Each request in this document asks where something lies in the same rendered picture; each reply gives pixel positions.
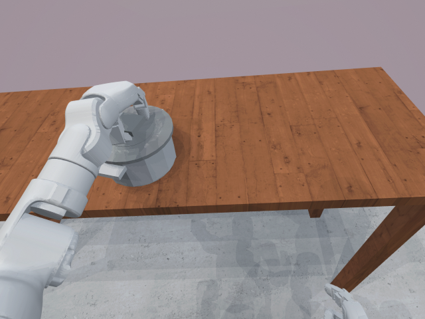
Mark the lid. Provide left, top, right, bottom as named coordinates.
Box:
left=105, top=106, right=173, bottom=165

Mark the robot left hand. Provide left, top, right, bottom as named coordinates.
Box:
left=82, top=81, right=149, bottom=145

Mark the pot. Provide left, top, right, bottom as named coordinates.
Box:
left=98, top=109, right=176, bottom=187

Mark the robot left upper arm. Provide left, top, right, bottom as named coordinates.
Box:
left=0, top=213, right=79, bottom=319

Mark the robot left forearm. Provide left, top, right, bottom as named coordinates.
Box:
left=0, top=92, right=119, bottom=251

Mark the table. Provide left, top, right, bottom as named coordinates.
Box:
left=0, top=67, right=425, bottom=292

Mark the knob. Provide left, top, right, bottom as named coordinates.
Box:
left=120, top=112, right=146, bottom=137

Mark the robot right hand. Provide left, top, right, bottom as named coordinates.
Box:
left=321, top=283, right=369, bottom=319

